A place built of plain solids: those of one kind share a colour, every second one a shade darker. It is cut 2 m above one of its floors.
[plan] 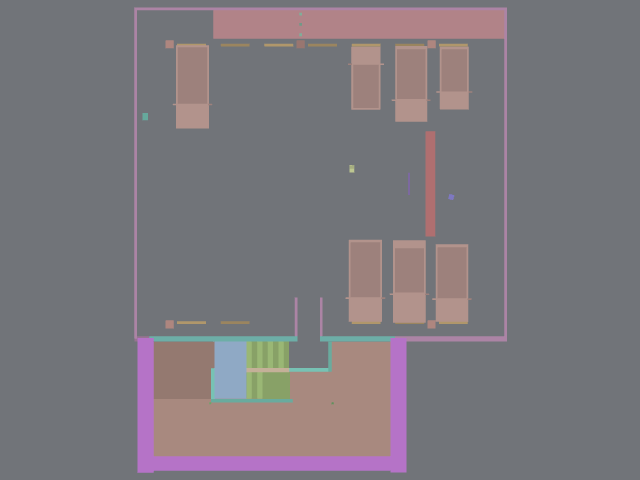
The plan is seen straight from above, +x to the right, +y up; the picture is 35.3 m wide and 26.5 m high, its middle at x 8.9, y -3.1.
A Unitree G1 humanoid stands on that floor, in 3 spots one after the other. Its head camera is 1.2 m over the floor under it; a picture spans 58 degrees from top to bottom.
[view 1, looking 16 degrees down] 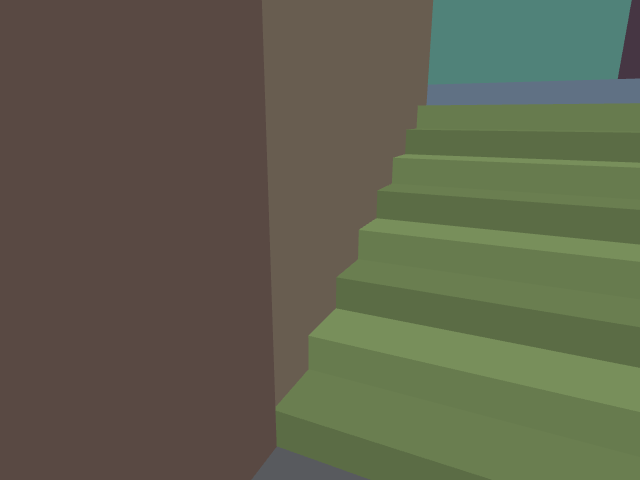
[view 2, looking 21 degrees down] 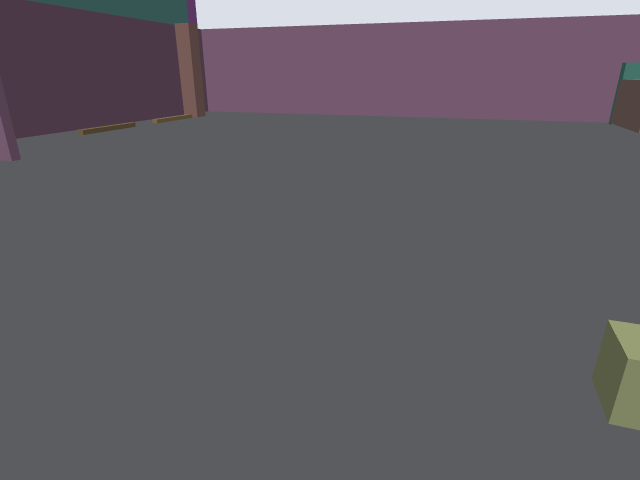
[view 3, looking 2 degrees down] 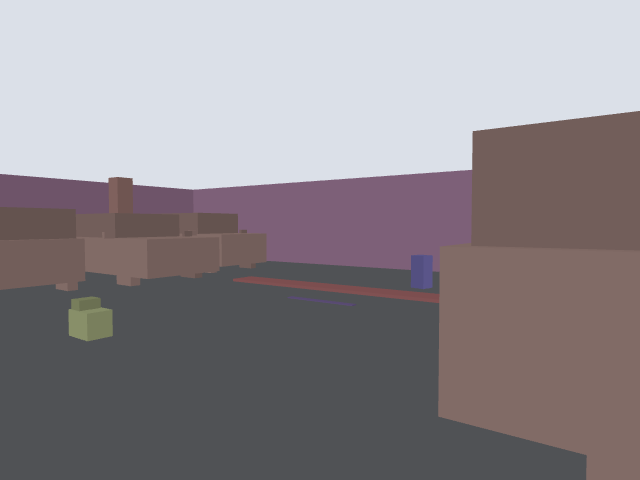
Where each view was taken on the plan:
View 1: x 8.36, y -9.44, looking -155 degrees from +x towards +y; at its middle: spine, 1.80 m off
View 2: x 12.30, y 0.00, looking -162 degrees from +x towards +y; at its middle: ground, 3.35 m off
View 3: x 8.27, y -3.87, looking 35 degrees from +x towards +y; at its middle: wall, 13.19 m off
